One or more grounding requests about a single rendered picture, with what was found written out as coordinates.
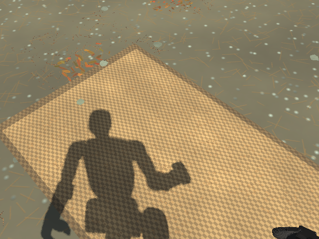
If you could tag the right robot hand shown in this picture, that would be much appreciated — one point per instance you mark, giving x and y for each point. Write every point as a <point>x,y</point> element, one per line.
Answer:
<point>300,232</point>

